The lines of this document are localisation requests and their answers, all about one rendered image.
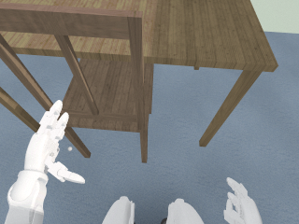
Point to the left robot forearm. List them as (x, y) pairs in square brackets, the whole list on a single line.
[(25, 198)]

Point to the chair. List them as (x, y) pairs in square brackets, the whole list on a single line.
[(102, 94)]

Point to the robot left hand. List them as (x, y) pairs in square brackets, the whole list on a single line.
[(45, 141)]

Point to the robot right hand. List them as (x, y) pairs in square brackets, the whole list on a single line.
[(246, 209)]

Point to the table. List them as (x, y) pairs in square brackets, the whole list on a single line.
[(224, 34)]

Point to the left robot thigh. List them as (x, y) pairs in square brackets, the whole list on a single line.
[(121, 212)]

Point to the robot left shin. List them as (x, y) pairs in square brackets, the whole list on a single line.
[(124, 198)]

